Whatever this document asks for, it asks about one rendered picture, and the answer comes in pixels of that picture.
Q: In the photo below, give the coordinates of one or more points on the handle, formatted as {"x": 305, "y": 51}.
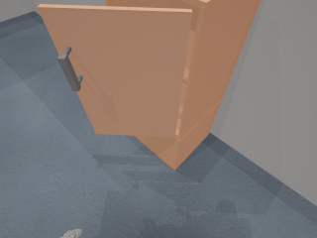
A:
{"x": 68, "y": 70}

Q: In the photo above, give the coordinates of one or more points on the cupboard door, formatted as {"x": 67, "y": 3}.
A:
{"x": 132, "y": 60}

